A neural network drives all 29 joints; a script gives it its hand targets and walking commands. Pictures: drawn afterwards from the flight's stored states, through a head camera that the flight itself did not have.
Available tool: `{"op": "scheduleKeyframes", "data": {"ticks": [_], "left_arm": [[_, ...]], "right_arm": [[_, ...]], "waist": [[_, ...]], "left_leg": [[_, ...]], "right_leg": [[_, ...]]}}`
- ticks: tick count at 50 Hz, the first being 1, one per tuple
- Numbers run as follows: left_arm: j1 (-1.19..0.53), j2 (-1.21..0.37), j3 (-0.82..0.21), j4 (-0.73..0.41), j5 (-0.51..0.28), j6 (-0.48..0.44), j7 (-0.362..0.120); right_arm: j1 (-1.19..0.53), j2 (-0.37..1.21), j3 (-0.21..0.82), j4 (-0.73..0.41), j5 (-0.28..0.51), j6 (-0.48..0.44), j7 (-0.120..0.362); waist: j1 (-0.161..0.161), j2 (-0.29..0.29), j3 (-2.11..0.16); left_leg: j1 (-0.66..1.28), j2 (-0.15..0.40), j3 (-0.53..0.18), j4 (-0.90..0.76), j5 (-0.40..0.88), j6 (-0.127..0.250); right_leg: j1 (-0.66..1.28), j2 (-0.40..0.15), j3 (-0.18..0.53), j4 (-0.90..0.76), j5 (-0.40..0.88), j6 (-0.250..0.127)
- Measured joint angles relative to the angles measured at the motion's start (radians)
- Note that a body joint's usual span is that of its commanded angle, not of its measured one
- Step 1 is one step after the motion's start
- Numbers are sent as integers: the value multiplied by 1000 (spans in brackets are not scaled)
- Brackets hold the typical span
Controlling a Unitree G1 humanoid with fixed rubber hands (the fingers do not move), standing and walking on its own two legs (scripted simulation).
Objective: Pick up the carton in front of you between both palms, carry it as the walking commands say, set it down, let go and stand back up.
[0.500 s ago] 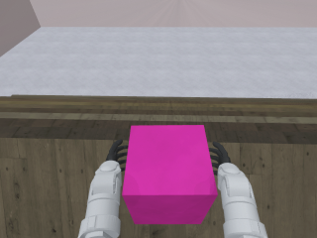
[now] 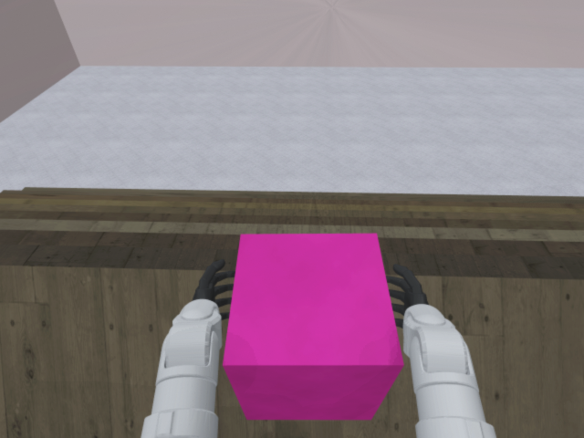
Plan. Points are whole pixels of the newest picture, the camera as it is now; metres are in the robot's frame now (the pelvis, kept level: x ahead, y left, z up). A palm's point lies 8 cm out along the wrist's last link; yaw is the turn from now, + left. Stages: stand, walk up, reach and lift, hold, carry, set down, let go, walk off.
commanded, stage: hold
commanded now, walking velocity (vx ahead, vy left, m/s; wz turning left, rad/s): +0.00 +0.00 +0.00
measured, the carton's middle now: (308, 331) +0.30 +0.00 -0.03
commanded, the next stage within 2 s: carry in 0.78 s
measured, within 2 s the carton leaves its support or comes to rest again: neither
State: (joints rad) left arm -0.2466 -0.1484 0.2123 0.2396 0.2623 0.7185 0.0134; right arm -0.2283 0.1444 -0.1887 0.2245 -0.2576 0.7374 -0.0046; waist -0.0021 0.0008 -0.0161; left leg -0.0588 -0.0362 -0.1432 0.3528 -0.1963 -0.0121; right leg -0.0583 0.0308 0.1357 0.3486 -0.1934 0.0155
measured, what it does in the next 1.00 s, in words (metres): stands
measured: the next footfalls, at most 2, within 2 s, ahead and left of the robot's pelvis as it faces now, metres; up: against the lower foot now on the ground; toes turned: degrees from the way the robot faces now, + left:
left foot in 1.42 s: +0.34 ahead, +0.12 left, +0.00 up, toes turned +10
right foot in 1.90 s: +0.72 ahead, -0.05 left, +0.00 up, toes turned -9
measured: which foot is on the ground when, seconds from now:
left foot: down 0.00-1.00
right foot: down 0.00-1.00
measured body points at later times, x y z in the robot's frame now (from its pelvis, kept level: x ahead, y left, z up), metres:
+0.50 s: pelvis -0.01 +0.00 +0.00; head -0.06 +0.00 +0.45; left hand +0.29 +0.15 +0.04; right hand +0.29 -0.15 +0.04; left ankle +0.01 +0.13 -0.75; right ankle +0.01 -0.13 -0.75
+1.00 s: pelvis +0.03 +0.01 -0.01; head -0.01 +0.02 +0.43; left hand +0.33 +0.17 +0.06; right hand +0.33 -0.14 +0.06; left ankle +0.01 +0.14 -0.75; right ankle +0.01 -0.14 -0.75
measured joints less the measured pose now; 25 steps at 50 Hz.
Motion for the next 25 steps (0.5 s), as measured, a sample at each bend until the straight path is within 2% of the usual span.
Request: {"op": "scheduleKeyframes", "data": {"ticks": [8,25], "left_arm": [[-30,-7,24,17,23,37,-10],[-68,-17,59,41,41,24,-17]], "right_arm": [[-34,7,-23,22,-22,37,13],[-73,17,-56,46,-38,25,18]], "waist": [[2,0,9],[2,1,24]], "left_leg": [[19,1,2,2,4,0],[3,2,4,21,3,-2]], "right_leg": [[19,0,-1,1,4,0],[3,3,-5,20,4,-1]]}}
